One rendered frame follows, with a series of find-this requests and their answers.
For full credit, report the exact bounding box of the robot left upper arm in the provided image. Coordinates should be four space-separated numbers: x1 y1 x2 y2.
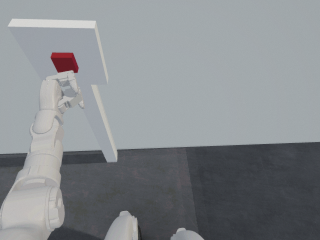
0 185 65 240

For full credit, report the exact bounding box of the button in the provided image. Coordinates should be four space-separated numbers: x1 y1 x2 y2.
50 52 79 73

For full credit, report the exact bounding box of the robot left thigh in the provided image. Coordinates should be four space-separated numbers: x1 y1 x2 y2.
104 215 138 240

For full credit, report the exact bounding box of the robot left forearm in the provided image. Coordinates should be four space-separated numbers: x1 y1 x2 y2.
0 109 65 230

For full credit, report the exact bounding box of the panel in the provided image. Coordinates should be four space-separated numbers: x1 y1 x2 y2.
7 18 118 163

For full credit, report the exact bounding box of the right robot shin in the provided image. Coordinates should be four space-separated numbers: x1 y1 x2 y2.
176 228 186 233

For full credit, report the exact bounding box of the left robot hand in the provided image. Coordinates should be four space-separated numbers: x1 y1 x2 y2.
38 70 85 117

